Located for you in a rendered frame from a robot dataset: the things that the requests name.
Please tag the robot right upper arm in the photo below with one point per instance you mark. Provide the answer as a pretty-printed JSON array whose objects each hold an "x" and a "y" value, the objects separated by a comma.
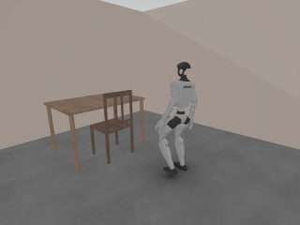
[{"x": 193, "y": 93}]

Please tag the table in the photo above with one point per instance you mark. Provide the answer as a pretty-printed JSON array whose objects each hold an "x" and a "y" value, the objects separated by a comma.
[{"x": 77, "y": 105}]

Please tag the robot left hand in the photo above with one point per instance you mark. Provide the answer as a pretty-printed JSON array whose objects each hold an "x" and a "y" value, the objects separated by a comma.
[{"x": 160, "y": 125}]

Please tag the chair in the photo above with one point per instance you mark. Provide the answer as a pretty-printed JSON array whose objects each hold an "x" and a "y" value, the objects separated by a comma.
[{"x": 114, "y": 125}]

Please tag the robot left shin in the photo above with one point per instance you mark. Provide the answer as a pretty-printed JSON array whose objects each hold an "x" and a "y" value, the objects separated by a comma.
[{"x": 166, "y": 152}]

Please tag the robot left thigh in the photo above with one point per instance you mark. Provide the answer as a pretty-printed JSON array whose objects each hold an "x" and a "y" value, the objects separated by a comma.
[{"x": 168, "y": 125}]

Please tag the robot left upper arm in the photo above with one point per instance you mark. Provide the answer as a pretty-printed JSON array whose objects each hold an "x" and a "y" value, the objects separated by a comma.
[{"x": 174, "y": 88}]

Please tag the robot left forearm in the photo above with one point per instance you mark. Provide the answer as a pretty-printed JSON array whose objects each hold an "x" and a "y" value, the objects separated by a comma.
[{"x": 168, "y": 111}]

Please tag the robot right hand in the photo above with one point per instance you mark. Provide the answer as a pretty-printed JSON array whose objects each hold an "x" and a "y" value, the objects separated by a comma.
[{"x": 192, "y": 121}]

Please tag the robot right forearm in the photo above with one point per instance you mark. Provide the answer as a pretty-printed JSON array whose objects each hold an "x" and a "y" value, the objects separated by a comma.
[{"x": 192, "y": 109}]

